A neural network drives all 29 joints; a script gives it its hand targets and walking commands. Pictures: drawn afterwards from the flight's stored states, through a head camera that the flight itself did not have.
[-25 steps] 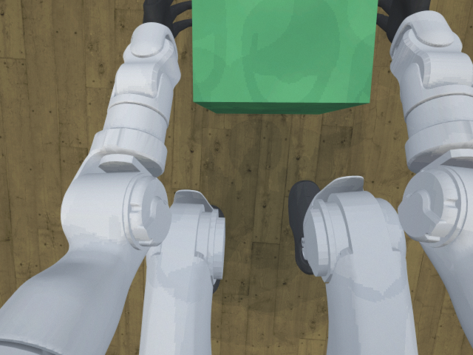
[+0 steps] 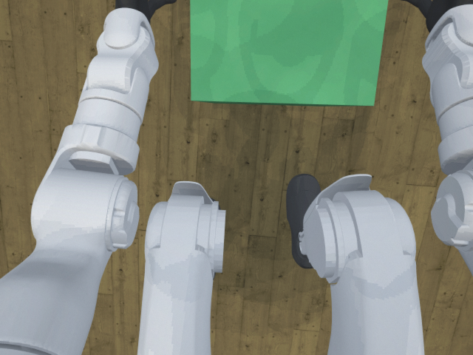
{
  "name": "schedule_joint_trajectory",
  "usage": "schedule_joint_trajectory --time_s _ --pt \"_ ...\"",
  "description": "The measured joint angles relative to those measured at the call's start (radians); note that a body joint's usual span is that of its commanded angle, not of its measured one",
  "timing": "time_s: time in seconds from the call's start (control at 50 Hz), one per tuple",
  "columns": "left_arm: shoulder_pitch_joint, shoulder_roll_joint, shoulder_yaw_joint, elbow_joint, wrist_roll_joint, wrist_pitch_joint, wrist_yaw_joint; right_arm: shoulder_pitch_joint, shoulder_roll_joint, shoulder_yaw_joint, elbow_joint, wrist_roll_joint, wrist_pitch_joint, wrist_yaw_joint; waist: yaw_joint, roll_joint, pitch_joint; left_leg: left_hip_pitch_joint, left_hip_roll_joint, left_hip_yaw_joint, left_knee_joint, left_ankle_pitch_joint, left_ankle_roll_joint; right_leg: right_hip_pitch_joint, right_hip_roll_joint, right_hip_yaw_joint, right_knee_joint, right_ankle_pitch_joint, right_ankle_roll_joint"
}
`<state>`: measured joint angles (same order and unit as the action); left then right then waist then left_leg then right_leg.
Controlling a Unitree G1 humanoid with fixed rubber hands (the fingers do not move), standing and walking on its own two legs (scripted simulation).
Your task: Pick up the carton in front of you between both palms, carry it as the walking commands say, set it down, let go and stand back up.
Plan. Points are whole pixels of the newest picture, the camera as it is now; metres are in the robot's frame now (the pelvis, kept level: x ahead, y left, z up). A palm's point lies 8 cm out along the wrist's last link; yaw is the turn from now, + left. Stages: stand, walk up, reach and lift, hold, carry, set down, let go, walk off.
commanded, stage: set down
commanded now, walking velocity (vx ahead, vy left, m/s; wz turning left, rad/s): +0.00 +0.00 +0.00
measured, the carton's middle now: (276, 35) +0.52 -0.06 -0.24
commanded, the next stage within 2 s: let go in 0.96 s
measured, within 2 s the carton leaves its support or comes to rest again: neither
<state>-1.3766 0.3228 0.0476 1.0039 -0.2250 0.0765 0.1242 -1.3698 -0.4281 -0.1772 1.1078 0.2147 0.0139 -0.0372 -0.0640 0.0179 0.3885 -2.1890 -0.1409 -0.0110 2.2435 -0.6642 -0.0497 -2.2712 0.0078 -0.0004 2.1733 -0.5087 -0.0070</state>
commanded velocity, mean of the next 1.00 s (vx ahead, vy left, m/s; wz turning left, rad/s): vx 0.00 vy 0.00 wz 0.00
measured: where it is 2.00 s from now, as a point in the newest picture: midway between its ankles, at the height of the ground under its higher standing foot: (253, 246)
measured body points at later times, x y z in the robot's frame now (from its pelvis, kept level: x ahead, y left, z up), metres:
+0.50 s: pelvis +0.02 +0.00 +0.12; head +0.34 -0.03 +0.42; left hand +0.57 +0.12 -0.01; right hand +0.52 -0.27 -0.01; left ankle +0.09 +0.11 -0.33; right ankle +0.13 -0.12 -0.33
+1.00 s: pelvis +0.04 -0.01 +0.26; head +0.34 -0.04 +0.59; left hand +0.56 +0.13 +0.14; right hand +0.52 -0.27 +0.15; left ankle +0.09 +0.11 -0.33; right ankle +0.13 -0.12 -0.33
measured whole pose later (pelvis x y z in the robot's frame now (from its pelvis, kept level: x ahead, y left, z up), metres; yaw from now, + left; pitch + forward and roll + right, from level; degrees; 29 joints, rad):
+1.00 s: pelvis +0.04 -0.01 +0.26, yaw -1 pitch +45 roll +3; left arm -1.03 0.22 0.27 0.85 0.00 0.13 0.04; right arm -1.01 -0.28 -0.32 0.85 0.01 0.13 0.03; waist -0.04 0.00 -0.07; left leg -1.59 -0.07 -0.05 1.24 -0.43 -0.03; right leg -1.67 0.04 0.04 1.21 -0.31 -0.02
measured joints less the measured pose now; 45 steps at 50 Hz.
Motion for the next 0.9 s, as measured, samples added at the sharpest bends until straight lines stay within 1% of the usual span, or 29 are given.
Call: schedule_joint_trajectory --time_s 0.06,0.14,0.18,0.26,0.38,0.42,0.48,0.58,0.64,0.72,0.9 --pt "0.032 -0.018 0.008 -0.061 0.014 0.013 0.010 0.022 0.024 0.003 -0.059 0.001 0.016 -0.005 0.000 -0.002 -0.039 0.003 0.008 0.003 -0.014 -0.002 0.004 -0.001 0.008 0.003 -0.015 0.003 0.002" --pt "0.102 -0.055 0.054 -0.151 0.070 0.054 0.028 0.093 0.053 -0.021 -0.141 -0.033 0.061 -0.009 0.003 0.003 -0.112 0.031 0.018 0.003 -0.059 -0.003 0.013 0.026 0.017 0.007 -0.061 0.003 0.006" --pt "0.130 -0.071 0.081 -0.172 0.095 0.077 0.032 0.127 0.060 -0.038 -0.167 -0.052 0.088 -0.005 0.004 0.008 -0.157 0.048 0.021 0.003 -0.096 -0.001 0.018 0.045 0.019 0.010 -0.098 0.003 0.008" --pt "0.145 -0.084 0.129 -0.152 0.135 0.104 0.030 0.153 0.063 -0.074 -0.166 -0.092 0.119 0.009 0.005 0.017 -0.243 0.081 0.026 0.001 -0.193 0.016 0.026 0.083 0.023 0.017 -0.191 0.012 0.013" --pt "0.136 -0.092 0.163 -0.087 0.162 0.086 0.008 0.171 0.071 -0.103 -0.147 -0.129 0.105 0.025 0.007 0.008 -0.328 0.123 0.034 0.004 -0.321 0.042 0.029 0.123 0.028 0.030 -0.310 0.031 0.016" --pt "0.148 -0.099 0.170 -0.094 0.166 0.078 0.004 0.186 0.077 -0.109 -0.161 -0.136 0.101 0.029 0.009 0.004 -0.346 0.137 0.035 0.004 -0.353 0.048 0.028 0.136 0.029 0.033 -0.340 0.035 0.016" --pt "0.184 -0.105 0.171 -0.138 0.169 0.076 0.003 0.218 0.086 -0.116 -0.209 -0.142 0.105 0.036 0.011 0.000 -0.365 0.162 0.037 0.002 -0.402 0.057 0.027 0.162 0.030 0.034 -0.385 0.041 0.014" --pt "0.256 -0.099 0.163 -0.220 0.166 0.098 0.002 0.272 0.090 -0.115 -0.279 -0.140 0.132 0.051 0.015 0.001 -0.390 0.225 0.041 -0.007 -0.498 0.079 0.025 0.226 0.030 0.033 -0.478 0.057 0.009" --pt "0.289 -0.095 0.155 -0.250 0.158 0.113 -0.004 0.300 0.093 -0.112 -0.308 -0.138 0.148 0.061 0.015 0.000 -0.407 0.274 0.044 -0.013 -0.566 0.096 0.024 0.277 0.031 0.032 -0.544 0.071 0.006" --pt "0.308 -0.098 0.164 -0.239 0.164 0.116 -0.019 0.315 0.103 -0.116 -0.301 -0.149 0.156 0.070 0.011 -0.002 -0.434 0.344 0.049 -0.020 -0.663 0.123 0.021 0.347 0.033 0.032 -0.638 0.094 0.002" --pt "0.326 -0.103 0.217 -0.167 0.215 0.069 -0.061 0.333 0.130 -0.134 -0.261 -0.185 0.128 0.067 0.014 -0.017 -0.467 0.505 0.064 -0.028 -0.883 0.192 0.017 0.508 0.039 0.039 -0.848 0.157 -0.006"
